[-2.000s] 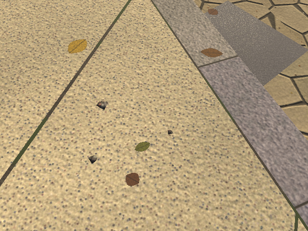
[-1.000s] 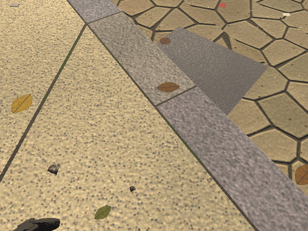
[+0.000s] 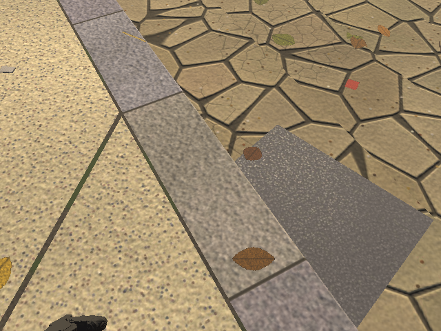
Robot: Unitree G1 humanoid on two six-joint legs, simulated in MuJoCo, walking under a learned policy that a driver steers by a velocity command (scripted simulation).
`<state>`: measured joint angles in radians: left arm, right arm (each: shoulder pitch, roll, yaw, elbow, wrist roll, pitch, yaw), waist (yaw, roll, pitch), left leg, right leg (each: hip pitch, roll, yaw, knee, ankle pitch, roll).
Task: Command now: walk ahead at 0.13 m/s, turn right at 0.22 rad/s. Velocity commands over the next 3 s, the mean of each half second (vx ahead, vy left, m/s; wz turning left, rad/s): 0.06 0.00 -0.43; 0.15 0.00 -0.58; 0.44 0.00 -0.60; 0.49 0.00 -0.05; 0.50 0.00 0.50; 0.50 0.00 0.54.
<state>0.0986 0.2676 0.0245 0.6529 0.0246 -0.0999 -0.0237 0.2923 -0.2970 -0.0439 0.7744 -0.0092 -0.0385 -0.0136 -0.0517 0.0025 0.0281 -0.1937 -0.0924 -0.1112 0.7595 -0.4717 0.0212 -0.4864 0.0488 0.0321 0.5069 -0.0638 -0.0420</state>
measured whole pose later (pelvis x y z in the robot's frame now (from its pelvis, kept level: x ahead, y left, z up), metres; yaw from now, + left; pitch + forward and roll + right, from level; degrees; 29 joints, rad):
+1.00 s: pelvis +0.09 -0.04 +0.02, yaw -34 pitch +2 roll +2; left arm 0.38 0.26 0.05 0.65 -0.01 -0.03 -0.01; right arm 0.19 -0.33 -0.09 0.73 0.00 -0.07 0.02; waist 0.01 0.04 -0.01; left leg -0.56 0.05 -0.01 1.01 -0.27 -0.01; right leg -0.15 0.04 0.06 0.41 -0.29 -0.07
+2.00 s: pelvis +0.40 -0.46 -0.02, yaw -51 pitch +1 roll +0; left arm 0.29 0.26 0.06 0.76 0.01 -0.07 -0.03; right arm 0.26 -0.32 -0.06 0.83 0.04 -0.05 0.00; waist 0.01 0.04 0.04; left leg -0.59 0.08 -0.05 1.29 -0.33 -0.01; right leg -0.22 0.01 -0.09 0.45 -0.26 -0.05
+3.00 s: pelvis +0.83 -0.87 -0.06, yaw -17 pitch +1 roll -1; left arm 0.28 0.23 0.05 0.79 0.01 -0.11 -0.03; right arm 0.31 -0.28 -0.06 0.72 0.02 -0.02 -0.03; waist 0.01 0.05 0.00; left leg -0.59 -0.01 -0.10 1.31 -0.34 0.02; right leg -0.23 0.06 0.00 0.44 -0.24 -0.04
